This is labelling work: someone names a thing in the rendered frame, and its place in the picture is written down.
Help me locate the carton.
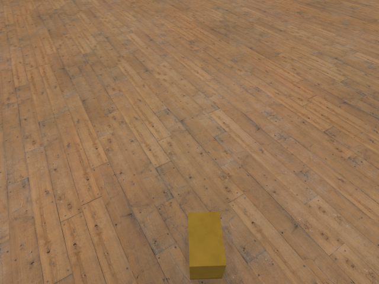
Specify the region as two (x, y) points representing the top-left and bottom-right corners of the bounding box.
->
(188, 211), (226, 280)

